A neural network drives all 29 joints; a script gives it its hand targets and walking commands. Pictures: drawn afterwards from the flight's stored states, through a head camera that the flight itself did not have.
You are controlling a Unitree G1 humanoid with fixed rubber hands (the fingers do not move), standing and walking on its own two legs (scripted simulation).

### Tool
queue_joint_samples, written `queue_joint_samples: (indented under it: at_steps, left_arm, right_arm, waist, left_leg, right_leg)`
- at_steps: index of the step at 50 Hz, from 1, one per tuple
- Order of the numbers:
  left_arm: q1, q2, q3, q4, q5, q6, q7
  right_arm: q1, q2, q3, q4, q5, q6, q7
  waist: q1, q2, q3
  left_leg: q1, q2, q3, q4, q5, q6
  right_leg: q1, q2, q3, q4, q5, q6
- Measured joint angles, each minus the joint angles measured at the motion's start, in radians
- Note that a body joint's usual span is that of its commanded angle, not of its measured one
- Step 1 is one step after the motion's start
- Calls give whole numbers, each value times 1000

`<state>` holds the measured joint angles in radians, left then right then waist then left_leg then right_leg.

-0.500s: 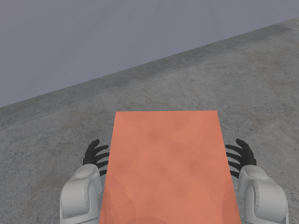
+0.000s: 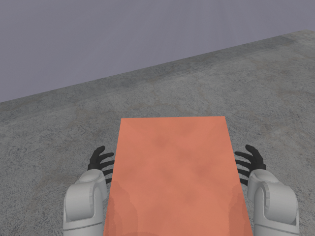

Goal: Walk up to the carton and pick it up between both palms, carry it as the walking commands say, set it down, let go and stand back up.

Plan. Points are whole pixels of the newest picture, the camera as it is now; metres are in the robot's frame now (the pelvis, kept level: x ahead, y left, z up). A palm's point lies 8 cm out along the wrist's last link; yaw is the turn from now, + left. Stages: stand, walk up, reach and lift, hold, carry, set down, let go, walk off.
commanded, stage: carry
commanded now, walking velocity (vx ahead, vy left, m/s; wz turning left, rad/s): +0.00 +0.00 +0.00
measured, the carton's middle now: (173, 178) +0.31 +0.00 +0.00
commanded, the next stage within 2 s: hold in 1.86 s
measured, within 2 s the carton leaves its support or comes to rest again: neither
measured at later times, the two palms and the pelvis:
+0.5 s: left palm (100, 190) +0.22 +0.17 +0.08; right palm (270, 189) +0.24 -0.20 +0.09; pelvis -0.03 -0.02 +0.00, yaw +1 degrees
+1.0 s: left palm (103, 180) +0.25 +0.17 +0.08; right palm (268, 181) +0.26 -0.20 +0.08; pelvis -0.01 -0.02 +0.00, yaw +1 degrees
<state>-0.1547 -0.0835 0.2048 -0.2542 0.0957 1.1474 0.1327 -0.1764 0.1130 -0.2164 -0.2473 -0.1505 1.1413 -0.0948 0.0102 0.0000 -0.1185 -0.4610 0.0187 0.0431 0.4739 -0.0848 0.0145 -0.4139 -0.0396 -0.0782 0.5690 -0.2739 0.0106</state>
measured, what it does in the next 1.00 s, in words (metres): steps on the spot: left foot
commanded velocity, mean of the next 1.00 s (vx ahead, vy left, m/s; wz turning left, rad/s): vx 0.00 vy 0.00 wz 0.00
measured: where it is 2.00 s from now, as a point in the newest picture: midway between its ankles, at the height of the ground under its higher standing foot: outside the picture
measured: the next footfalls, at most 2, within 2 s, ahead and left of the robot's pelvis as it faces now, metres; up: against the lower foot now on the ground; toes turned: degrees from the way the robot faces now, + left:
left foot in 0.30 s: +0.06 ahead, +0.09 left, +0.00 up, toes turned +3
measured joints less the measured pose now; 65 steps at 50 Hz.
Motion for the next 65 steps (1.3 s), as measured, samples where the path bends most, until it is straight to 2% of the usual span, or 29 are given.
queue_joint_samples:
  at_steps: [5,8,11,13,15,17,19,22,27,41,65]
  left_arm:
    - [-6,-5,4,-2,0,-6,-6]
    - [-2,-18,8,-8,4,-7,-5]
    - [8,-46,10,-3,20,-14,0]
    - [22,-49,1,-5,30,-11,0]
    - [22,-46,-1,-16,39,-7,-11]
    - [12,-36,9,-10,50,-14,-30]
    - [12,-24,16,-2,54,-13,-43]
    - [14,-16,17,-4,41,-10,-37]
    - [18,-25,10,-6,27,-16,-20]
    - [23,-32,8,-13,41,-19,-31]
    - [27,-32,6,-16,39,-30,-32]
  right_arm:
    - [6,-1,3,-19,-2,-1,-1]
    - [13,-9,7,-26,1,-1,1]
    - [10,-28,-2,-4,7,-4,17]
    - [8,-39,-3,12,20,0,16]
    - [0,-45,3,6,36,8,4]
    - [-7,-35,6,13,38,-3,-5]
    - [-5,-19,8,22,31,-8,-9]
    - [2,-5,11,12,16,-8,-9]
    - [6,-13,8,6,-6,-10,19]
    - [15,-21,12,-4,13,-12,7]
    - [21,-17,5,-7,10,-27,18]
  waist:
    - [1,19,12]
    - [2,15,14]
    - [-12,9,13]
    - [-28,9,5]
    - [-46,15,-3]
    - [-55,0,-2]
    - [-48,-9,-6]
    - [-28,-15,-15]
    - [-10,-4,-30]
    - [-35,2,-24]
    - [-20,7,-15]
  left_leg:
    - [-25,7,-18,13,-21,-11]
    - [-48,4,-16,52,-108,-13]
    - [-69,-2,4,200,-200,0]
    - [-26,-7,17,221,-226,9]
    - [48,-8,17,121,-197,15]
    - [49,-17,17,93,-118,13]
    - [57,-19,20,74,-110,9]
    - [65,-21,22,50,-104,4]
    - [62,-19,18,38,-97,1]
    - [66,-19,17,37,-109,0]
    - [105,-25,16,55,-162,12]
  right_leg:
    - [-18,19,-1,4,4,-21]
    - [-28,16,1,-5,67,-29]
    - [-29,7,2,-7,113,-34]
    - [-29,7,3,-12,108,-32]
    - [-40,10,-3,-2,105,-29]
    - [-46,0,-4,1,104,-25]
    - [-36,0,-1,-23,113,-22]
    - [-31,0,1,-45,137,-29]
    - [-32,3,-3,-60,139,-33]
    - [-29,3,-4,-57,125,-33]
    - [15,-3,-4,-47,79,-16]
